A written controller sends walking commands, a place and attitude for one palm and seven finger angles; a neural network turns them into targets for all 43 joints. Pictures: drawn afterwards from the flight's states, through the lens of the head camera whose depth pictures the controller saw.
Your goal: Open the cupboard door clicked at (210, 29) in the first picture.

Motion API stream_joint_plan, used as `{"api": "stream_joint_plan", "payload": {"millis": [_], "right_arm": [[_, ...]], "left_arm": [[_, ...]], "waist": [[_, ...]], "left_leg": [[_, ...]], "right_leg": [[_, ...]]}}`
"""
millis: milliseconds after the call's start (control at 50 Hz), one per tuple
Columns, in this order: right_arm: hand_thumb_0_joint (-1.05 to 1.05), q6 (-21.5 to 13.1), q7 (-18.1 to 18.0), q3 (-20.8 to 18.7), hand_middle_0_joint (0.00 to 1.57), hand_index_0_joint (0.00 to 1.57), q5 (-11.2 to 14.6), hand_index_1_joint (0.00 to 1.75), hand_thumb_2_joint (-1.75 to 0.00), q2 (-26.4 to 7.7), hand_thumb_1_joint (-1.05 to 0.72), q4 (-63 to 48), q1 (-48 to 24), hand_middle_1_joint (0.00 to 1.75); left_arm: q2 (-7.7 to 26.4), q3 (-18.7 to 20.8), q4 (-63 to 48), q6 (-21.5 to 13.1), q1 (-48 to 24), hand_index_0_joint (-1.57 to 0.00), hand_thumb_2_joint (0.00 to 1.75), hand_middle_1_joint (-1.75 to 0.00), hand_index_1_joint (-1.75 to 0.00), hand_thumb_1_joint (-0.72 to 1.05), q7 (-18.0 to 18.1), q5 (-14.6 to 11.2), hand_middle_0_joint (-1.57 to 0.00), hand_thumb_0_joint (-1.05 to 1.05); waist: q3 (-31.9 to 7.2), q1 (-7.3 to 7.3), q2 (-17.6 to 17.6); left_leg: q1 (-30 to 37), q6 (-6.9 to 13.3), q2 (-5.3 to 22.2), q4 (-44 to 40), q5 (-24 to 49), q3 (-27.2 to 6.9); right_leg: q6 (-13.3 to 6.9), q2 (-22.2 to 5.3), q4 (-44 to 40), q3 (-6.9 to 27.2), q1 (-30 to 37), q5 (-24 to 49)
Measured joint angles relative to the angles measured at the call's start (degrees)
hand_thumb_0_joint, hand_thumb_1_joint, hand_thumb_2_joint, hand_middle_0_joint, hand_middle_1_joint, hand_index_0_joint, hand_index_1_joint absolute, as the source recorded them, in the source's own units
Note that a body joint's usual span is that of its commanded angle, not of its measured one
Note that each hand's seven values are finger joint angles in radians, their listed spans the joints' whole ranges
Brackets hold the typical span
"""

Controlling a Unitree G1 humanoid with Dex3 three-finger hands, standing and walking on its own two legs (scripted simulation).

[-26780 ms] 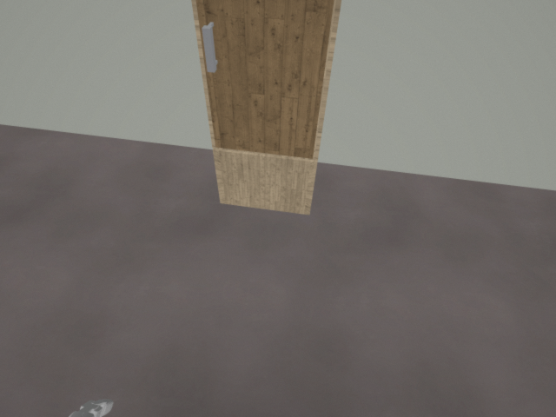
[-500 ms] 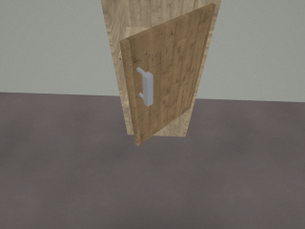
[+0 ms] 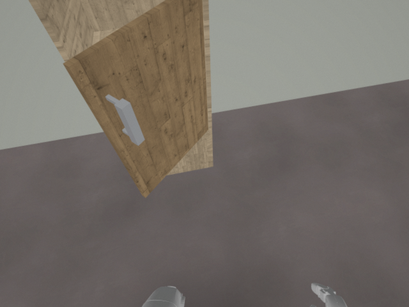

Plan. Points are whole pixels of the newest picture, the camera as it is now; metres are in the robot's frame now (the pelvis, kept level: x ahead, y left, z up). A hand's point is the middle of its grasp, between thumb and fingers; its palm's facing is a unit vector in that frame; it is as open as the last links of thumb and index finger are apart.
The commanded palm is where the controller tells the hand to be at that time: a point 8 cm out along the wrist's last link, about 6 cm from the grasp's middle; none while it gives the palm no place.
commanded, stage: walk to a spot facing it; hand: left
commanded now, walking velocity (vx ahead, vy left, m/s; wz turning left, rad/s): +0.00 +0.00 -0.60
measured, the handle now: (124, 120) +0.50 +0.25 +0.02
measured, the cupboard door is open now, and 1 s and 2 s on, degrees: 43 43 43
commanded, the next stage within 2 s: none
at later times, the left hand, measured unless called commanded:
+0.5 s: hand (119, 282) +0.17 +0.23 -0.17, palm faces -0.25 -0.94 -0.24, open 7.3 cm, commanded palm none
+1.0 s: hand (165, 249) +0.25 +0.14 -0.18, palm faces -0.57 -0.80 -0.18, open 7.3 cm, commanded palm none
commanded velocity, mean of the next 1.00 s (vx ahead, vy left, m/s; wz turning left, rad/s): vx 0.00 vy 0.00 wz -0.60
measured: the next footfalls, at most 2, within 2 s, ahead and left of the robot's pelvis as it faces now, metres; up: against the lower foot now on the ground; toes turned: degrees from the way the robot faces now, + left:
left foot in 0.26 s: +0.05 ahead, +0.17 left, +0.00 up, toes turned -12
right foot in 0.58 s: +0.02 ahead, -0.12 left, +0.00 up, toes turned -23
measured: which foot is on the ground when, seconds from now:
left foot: up 0.00-0.24, down 0.26-0.58, up 0.60-0.88, down 0.90-1.00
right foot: down 0.00-0.24, up 0.26-0.56, down 0.58-0.88, up 0.90-1.00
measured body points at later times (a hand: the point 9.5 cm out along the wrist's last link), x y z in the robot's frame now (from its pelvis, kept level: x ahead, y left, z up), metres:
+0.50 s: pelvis +0.02 +0.03 -0.01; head +0.09 +0.03 +0.44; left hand +0.18 +0.28 -0.15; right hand +0.01 -0.23 -0.14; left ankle +0.02 +0.18 -0.75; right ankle -0.01 -0.10 -0.70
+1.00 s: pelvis +0.05 +0.03 -0.01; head +0.11 +0.02 +0.43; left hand +0.28 +0.18 -0.17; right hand -0.04 -0.22 -0.14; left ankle +0.12 +0.12 -0.75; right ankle -0.04 -0.07 -0.68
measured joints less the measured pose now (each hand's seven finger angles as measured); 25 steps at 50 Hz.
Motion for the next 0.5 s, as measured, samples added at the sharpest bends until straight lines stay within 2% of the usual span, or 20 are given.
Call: {"api": "stream_joint_plan", "payload": {"millis": [160, 220, 240, 260, 280, 300, 340, 380, 420, 500], "right_arm": [[0.00, -0.39, 0.03, 0.60, 0.20, 0.20, 0.60, 0.30, -0.90, 1.27, -0.91, -1.70, -1.87, 0.30], [0.00, -1.22, 0.00, 1.02, 0.20, 0.20, 0.85, 0.30, -0.90, 1.80, -0.91, -2.40, -1.10, 0.30], [0.00, -1.69, -0.03, 1.24, 0.20, 0.20, 0.80, 0.30, -0.90, 1.57, -0.91, -2.82, -0.28, 0.30], [0.00, -2.27, -0.12, 1.27, 0.20, 0.20, 0.50, 0.30, -0.90, 0.97, -0.91, -3.28, 0.69, 0.30], [0.00, -2.55, -0.40, 1.23, 0.20, 0.20, 0.10, 0.30, -0.90, 1.24, -0.91, -3.05, 1.15, 0.30], [0.00, -2.44, -0.59, 1.51, 0.20, 0.20, -0.30, 0.30, -0.90, 1.58, -0.91, -2.87, 1.76, 0.30], [0.00, -2.35, -0.68, 2.14, 0.20, 0.20, -0.99, 0.30, -0.90, 2.04, -0.91, -2.57, 3.57, 0.30], [0.00, -2.33, -0.69, 2.35, 0.20, 0.20, -1.30, 0.30, -0.90, 2.04, -0.91, -2.42, 5.52, 0.30], [0.00, -2.30, -0.67, 2.33, 0.20, 0.20, -1.48, 0.30, -0.90, 1.69, -0.91, -2.05, 7.10, 0.30], [0.00, -2.13, -0.28, 1.91, 0.20, 0.21, -1.55, 0.30, -0.90, 0.53, -0.91, -1.44, 9.57, 0.30]], "left_arm": [[0.78, 0.39, -1.31, 0.32, 0.44, -0.21, 0.90, -0.30, -0.30, 0.91, -0.16, 0.48, -0.21, 0.00], [1.82, 0.67, -1.44, 0.84, 0.49, -0.21, 0.90, -0.30, -0.30, 0.91, -0.20, 0.29, -0.21, 0.00], [2.02, 0.69, -1.64, 1.04, 0.78, -0.21, 0.90, -0.30, -0.30, 0.91, -0.25, 0.10, -0.21, 0.00], [2.07, 0.64, -1.80, 1.20, 0.80, -0.21, 0.90, -0.30, -0.30, 0.91, -0.48, -0.18, -0.21, 0.00], [2.82, 0.74, -1.57, 1.39, -0.18, -0.21, 0.90, -0.30, -0.30, 0.91, -0.76, -0.23, -0.21, 0.00], [3.62, 0.95, -1.67, 1.57, -1.00, -0.21, 0.90, -0.30, -0.30, 0.91, -1.06, -0.15, -0.21, 0.00], [4.89, 1.48, -2.26, 1.48, -2.04, -0.20, 0.90, -0.30, -0.30, 0.91, -1.65, 0.25, -0.20, 0.00], [5.55, 1.72, -2.93, 1.49, -3.06, -0.20, 0.90, -0.30, -0.30, 0.91, -2.07, 0.19, -0.20, 0.00], [5.77, 1.64, -3.67, 1.61, -3.92, -0.20, 0.90, -0.30, -0.30, 0.91, -2.50, 0.04, -0.20, 0.00], [5.80, 1.06, -4.46, 1.70, -5.10, -0.20, 0.90, -0.30, -0.30, 0.91, -3.21, -0.07, -0.20, 0.00]], "waist": [[-0.47, 1.40, -1.49], [-1.06, 0.98, -2.29], [-1.79, 0.59, -1.74], [-2.47, 0.05, -0.34], [-1.84, -0.15, -1.12], [-1.10, 0.11, -2.04], [-0.42, 0.38, -2.81], [0.03, 0.29, -2.36], [0.51, 0.05, -1.40], [0.94, -1.07, 0.27]], "left_leg": [[2.87, 0.68, -1.82, -10.31, -1.63, -1.46], [6.76, 1.27, -2.38, -20.90, 2.74, -1.65], [8.83, 1.94, -1.69, -26.09, 4.50, -2.16], [9.96, 3.57, -0.31, -29.47, 6.27, -3.41], [9.72, 3.97, -0.69, -28.37, 6.32, -2.96], [10.04, 3.83, -0.87, -27.57, 5.91, -2.08], [11.28, 3.25, -0.15, -28.14, 5.63, -0.70], [12.40, 2.79, 1.11, -29.18, 5.82, 0.18], [13.36, 2.52, 2.45, -29.72, 5.74, 1.26], [14.50, 1.71, 4.74, -28.25, 3.77, 4.48]], "right_leg": [[1.07, 2.06, 0.07, 5.06, -0.53, 0.45], [2.13, 2.91, 1.94, 6.74, -1.65, -0.44], [2.53, 3.85, 3.48, 6.83, -2.59, -1.27], [3.07, 4.76, 7.08, 5.28, -4.59, -5.39], [4.05, 3.60, 12.60, 3.36, -6.63, -10.55], [5.05, 2.27, 18.68, 1.32, -8.72, -13.97], [6.62, 0.12, 28.98, -2.41, -12.41, -16.17], [7.48, -1.90, 34.66, -5.10, -14.55, -16.20], [7.79, -3.82, 34.02, -6.94, -14.60, -15.60], [7.16, -6.01, 23.97, -9.35, -10.91, -13.87]]}}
